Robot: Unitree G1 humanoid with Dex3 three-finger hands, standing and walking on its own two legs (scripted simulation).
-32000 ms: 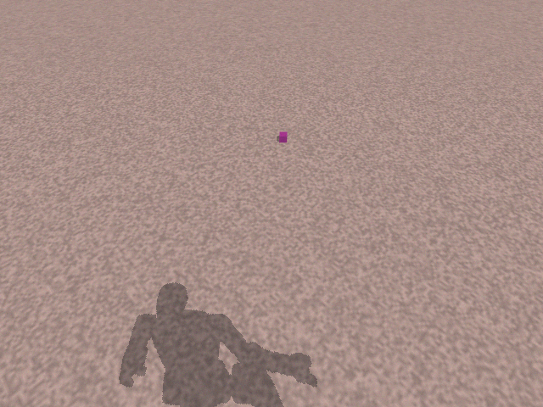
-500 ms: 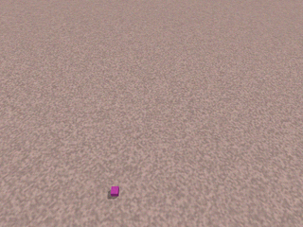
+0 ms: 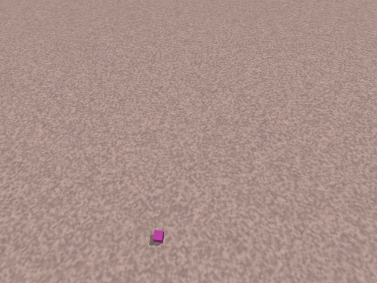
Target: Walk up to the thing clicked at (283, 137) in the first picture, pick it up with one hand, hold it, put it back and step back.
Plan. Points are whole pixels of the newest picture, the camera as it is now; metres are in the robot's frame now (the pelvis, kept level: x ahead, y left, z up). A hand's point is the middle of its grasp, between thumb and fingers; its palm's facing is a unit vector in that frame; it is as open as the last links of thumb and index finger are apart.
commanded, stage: walk up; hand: left
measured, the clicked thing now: (158, 236) +0.44 +0.19 -0.74
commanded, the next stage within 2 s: stand in 0.70 s
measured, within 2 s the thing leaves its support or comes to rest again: neither
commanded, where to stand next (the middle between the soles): +0.05 -0.05 m, yaw -3 degrees
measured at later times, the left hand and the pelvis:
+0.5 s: hand out of the picture +0.13 +0.28 -0.14, palm faces -0.06 -0.92 -0.38, open 7.3 cm; pelvis +0.02 +0.02 +0.01, yaw -2 degrees
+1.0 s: hand out of the picture +0.08 +0.25 -0.14, palm faces -0.07 -0.94 -0.34, open 7.3 cm; pelvis +0.00 +0.00 +0.02, yaw -2 degrees
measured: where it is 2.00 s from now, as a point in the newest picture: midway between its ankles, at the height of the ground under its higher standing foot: outside the picture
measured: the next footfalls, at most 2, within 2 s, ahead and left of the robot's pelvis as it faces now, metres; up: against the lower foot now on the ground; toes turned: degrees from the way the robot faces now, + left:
none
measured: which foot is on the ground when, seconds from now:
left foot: down 0.00-1.00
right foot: down 0.00-1.00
